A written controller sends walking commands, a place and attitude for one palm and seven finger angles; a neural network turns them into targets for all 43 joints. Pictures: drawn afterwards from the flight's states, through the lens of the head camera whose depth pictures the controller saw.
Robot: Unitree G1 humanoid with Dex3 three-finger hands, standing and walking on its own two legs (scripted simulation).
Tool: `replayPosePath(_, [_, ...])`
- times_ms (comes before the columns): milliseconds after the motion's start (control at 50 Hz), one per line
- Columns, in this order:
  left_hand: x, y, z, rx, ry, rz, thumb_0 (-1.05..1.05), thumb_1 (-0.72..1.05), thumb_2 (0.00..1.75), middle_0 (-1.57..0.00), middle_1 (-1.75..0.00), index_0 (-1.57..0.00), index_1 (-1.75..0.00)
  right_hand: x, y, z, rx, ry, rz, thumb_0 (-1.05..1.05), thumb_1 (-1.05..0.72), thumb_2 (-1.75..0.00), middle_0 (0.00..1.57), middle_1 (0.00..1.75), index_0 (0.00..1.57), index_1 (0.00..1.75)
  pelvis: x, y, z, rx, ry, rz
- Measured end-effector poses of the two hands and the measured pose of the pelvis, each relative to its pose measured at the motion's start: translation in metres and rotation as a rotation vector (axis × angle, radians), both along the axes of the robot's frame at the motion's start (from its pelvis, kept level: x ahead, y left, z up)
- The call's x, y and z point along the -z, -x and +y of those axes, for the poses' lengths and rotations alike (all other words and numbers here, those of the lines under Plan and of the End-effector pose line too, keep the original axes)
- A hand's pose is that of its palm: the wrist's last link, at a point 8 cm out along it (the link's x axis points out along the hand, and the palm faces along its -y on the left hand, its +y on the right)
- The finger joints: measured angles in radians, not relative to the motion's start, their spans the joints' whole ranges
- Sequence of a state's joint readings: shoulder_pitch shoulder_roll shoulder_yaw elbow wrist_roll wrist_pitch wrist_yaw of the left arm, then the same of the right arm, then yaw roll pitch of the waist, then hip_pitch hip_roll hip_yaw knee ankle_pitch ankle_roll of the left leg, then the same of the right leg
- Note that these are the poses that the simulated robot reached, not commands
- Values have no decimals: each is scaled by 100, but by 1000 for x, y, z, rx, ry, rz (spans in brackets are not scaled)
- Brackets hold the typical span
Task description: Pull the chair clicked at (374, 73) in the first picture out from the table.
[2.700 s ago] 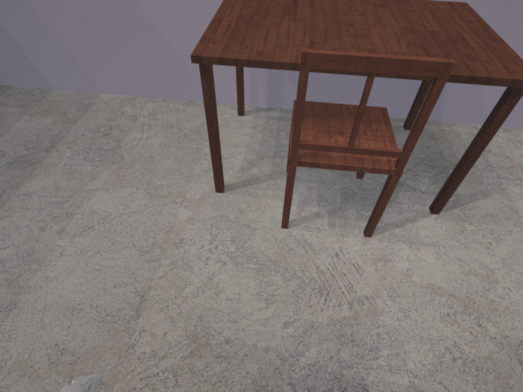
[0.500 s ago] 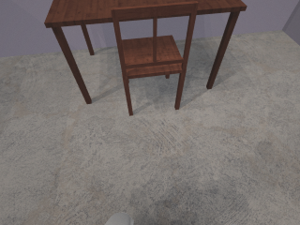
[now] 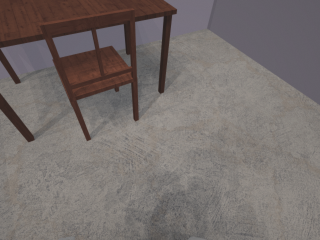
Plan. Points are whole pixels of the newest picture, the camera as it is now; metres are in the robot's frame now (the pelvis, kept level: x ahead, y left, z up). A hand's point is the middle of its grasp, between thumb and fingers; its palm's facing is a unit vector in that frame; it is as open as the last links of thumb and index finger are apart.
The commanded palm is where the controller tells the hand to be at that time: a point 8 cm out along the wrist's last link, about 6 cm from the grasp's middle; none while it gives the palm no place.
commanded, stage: walk to a spot facing it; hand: left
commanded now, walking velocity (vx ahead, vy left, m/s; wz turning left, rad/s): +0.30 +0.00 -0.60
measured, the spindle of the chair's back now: (98, 53) +0.97 +0.37 -0.11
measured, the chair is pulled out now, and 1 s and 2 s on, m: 0.00 0.00 0.00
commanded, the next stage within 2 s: turn to face it in 1.10 s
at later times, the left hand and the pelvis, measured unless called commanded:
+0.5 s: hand (98, 224) +0.19 +0.19 -0.20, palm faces -0.21 -0.96 -0.16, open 7.4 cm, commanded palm none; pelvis +0.15 +0.00 -0.02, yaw -16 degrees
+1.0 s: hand (169, 129) +0.55 -0.02 -0.17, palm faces -0.61 -0.78 -0.14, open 7.4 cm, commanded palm none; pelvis +0.33 -0.07 -0.02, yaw -34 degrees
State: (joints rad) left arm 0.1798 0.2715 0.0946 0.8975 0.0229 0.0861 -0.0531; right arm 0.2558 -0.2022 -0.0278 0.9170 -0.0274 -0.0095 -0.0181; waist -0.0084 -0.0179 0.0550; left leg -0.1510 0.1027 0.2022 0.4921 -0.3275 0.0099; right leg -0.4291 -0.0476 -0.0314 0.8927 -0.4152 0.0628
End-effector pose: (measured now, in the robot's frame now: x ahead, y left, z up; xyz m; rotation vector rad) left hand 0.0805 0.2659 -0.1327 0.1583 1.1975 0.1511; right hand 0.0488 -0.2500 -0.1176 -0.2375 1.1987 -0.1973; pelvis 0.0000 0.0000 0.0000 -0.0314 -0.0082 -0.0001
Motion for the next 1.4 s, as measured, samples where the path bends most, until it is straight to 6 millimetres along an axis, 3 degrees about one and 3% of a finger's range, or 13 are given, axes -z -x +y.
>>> replayPosePath(140, [1, -77, -50, 177, -7, -100, 0, 91, 90, -20, -29, -19, -30, 30, 72, -34, 171, -28, 151, 0, -90, -90, 20, 30, 20, 30, 18, -19, -23, 94, -8, 17])
replayPosePath(200, [-2, -88, -62, 180, -6, -130, 0, 91, 90, -20, -29, -20, -30, 31, 77, -42, 199, -29, 208, 1, -90, -90, 20, 30, 20, 30, 16, -31, -28, 115, 1, 5])
replayPosePath(280, [-2, -85, -65, 197, -7, -53, 0, 91, 90, -20, -29, -20, -30, 19, 41, -46, 226, -27, 133, 1, -91, -90, 20, 30, 20, 29, 7, -55, -30, 158, -11, 5])
replayPosePath(460, [29, -102, -36, 205, 22, 154, 0, 91, 90, -20, -30, -20, -30, 4, -88, -27, 217, 7, -93, 1, -90, -90, 20, 30, 20, 30, 15, -129, -8, 249, 4, 4])
replayPosePath(540, [41, -142, -21, 240, 17, 205, 1, 91, 90, -20, -29, -20, -30, 4, -117, -10, 252, 34, -144, 0, -90, -90, 20, 30, 20, 30, 21, -162, 3, 318, 7, -7])
replayPosePath(640, [22, -226, -33, 316, 30, 120, 1, 91, 90, -20, -29, -19, -30, -1, -107, 21, 366, -12, -56, 0, -90, -90, 20, 30, 20, 30, 2, -201, 3, 381, 6, -10])
replayPosePath(820, [4, -368, -106, 493, 62, 5, 0, 91, 90, -19, -29, -19, -30, 7, -70, 62, 603, -117, 164, 0, -91, -90, 20, 30, 20, 30, -4, -266, -15, 495, -16, -4])
replayPosePath(940, [6, -454, -191, 645, 84, -40, 0, 91, 90, -19, -29, -19, -30, 15, -64, 76, 737, -196, 292, 0, -91, -90, 20, 30, 20, 30, 6, -310, -48, 562, -23, -3])
replayPosePath(1040, [18, -517, -267, 734, 100, -137, 0, 91, 90, -19, -29, -19, -30, 33, -79, 55, 813, -253, 360, 0, -90, -90, 20, 30, 20, 30, 28, -348, -98, 611, -29, -4])
replayPosePath(1120, [21, -536, -286, 734, 81, -138, 0, 91, 90, -20, -29, -20, -30, 43, -126, -4, 819, -205, 276, 1, -90, -90, 20, 30, 20, 30, 29, -369, -123, 657, -17, -16])
replayPosePath(1260, [11, -544, -277, 752, 2, 4, 0, 91, 90, -20, -29, -20, -30, 17, -258, -124, 755, -27, -83, 0, -91, -90, 20, 30, 20, 29, 9, -415, -145, 726, -18, 5])
replayPosePath(1320, [11, -553, -274, 730, 0, 31, 0, 91, 90, -20, -29, -20, -30, 5, -305, -151, 713, 8, -163, 0, -91, -90, 20, 30, 20, 29, 6, -437, -150, 727, -9, 9])
replayPosePath(1400, [20, -570, -269, 670, 25, 42, 0, 91, 90, -20, -29, -20, -30, 0, -357, -161, 654, 19, -178, 0, -91, -90, 20, 30, 20, 29, 8, -472, -157, 697, 18, 2])
